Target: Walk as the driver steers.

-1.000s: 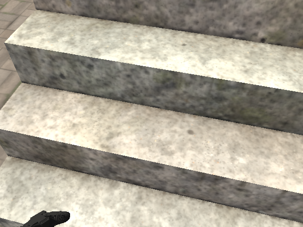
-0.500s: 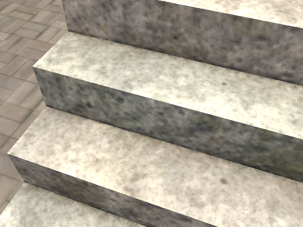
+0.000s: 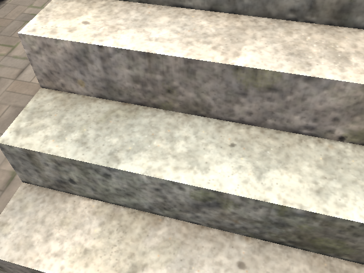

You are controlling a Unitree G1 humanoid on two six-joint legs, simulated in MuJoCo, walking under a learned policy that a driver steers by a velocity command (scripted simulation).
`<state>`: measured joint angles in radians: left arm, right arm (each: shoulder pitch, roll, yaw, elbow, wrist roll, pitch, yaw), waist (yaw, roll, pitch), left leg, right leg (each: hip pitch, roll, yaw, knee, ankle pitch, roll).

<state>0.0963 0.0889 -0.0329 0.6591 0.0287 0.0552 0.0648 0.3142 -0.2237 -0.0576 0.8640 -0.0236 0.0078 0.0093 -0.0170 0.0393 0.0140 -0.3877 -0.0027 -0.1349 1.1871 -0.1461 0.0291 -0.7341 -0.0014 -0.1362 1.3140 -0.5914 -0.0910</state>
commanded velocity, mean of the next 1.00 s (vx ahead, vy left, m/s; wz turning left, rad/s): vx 0.18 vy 0.00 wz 0.00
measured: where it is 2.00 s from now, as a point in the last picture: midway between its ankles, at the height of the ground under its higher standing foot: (163, 132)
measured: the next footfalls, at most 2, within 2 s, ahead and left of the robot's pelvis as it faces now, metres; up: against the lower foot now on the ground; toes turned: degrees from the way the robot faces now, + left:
left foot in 0.48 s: +0.16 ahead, +0.10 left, +0.00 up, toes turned +5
left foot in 1.12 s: +0.47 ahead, +0.21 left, +0.20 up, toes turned +3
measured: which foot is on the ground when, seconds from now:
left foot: up 0.00-0.46, down 0.48-0.74, up 0.76-1.00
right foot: down 0.00-1.00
